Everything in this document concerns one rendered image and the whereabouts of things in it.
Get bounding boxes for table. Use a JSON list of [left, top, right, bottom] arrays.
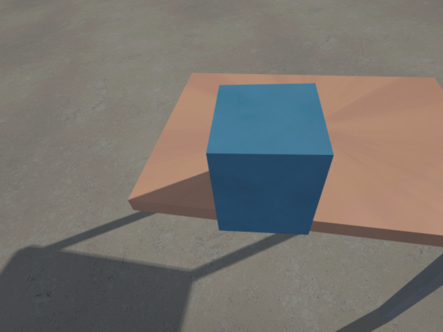
[[128, 73, 443, 320]]

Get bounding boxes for carton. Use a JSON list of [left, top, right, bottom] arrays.
[[206, 83, 334, 235]]

